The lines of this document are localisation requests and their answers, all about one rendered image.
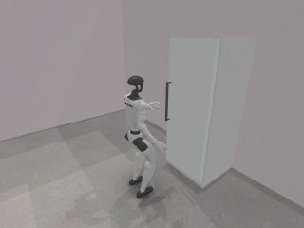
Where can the handle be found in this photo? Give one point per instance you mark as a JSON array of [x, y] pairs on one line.
[[166, 100]]

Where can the robot head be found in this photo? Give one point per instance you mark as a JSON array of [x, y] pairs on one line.
[[135, 81]]

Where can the right robot hand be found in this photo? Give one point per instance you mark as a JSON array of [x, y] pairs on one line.
[[160, 146]]

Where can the right robot upper arm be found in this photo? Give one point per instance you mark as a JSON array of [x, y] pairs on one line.
[[143, 107]]

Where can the fridge door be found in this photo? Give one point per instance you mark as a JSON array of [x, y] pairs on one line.
[[192, 72]]

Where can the left robot hand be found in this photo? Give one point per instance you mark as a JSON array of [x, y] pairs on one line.
[[151, 105]]

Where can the robot right forearm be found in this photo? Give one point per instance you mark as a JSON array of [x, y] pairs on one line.
[[148, 136]]

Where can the left robot shin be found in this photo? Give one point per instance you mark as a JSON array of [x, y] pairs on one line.
[[137, 167]]

